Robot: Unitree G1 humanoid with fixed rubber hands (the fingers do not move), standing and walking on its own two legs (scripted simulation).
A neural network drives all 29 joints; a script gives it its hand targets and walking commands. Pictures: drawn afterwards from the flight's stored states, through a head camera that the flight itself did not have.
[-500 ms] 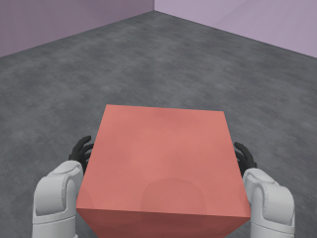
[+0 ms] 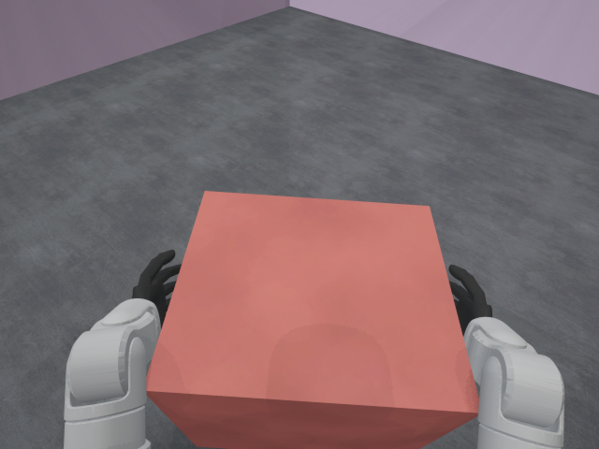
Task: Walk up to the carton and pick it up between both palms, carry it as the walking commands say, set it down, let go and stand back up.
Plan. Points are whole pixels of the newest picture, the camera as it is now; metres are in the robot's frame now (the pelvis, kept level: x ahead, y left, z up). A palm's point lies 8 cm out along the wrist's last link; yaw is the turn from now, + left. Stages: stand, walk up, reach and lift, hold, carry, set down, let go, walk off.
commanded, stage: carry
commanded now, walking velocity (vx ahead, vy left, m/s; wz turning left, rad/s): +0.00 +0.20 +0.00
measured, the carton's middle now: (307, 332) +0.27 +0.00 +0.01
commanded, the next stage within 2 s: none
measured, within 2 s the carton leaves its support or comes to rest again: neither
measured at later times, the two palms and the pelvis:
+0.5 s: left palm (117, 304) +0.26 +0.23 +0.08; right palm (430, 313) +0.27 -0.15 +0.08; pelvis +0.02 +0.03 +0.00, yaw +1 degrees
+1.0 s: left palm (148, 296) +0.27 +0.20 +0.09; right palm (461, 313) +0.27 -0.19 +0.08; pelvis +0.02 +0.01 +0.00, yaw +0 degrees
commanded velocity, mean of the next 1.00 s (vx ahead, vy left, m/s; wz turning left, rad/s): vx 0.00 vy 0.04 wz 0.00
